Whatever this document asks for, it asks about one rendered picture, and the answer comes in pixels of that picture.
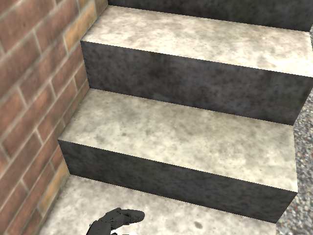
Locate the left robot hand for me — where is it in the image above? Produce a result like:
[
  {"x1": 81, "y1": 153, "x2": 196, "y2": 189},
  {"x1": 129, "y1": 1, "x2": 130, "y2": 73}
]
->
[{"x1": 86, "y1": 208, "x2": 145, "y2": 235}]

